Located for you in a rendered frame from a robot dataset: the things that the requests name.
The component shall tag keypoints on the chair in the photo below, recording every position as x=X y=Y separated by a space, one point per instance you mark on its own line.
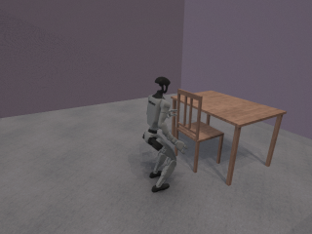
x=197 y=131

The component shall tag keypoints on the humanoid robot head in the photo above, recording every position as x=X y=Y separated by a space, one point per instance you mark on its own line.
x=162 y=81

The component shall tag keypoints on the robot right hand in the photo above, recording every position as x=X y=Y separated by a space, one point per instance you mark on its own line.
x=180 y=145

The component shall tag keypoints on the table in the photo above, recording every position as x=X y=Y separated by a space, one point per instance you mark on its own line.
x=237 y=112

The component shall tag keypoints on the robot right thigh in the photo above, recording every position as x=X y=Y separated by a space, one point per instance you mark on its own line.
x=160 y=144

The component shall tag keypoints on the robot left hand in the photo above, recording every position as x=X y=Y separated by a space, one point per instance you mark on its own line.
x=173 y=114

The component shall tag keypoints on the right robot forearm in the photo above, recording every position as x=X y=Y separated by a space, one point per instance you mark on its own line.
x=167 y=134

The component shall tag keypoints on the robot right upper arm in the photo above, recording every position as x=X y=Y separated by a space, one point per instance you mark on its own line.
x=165 y=106

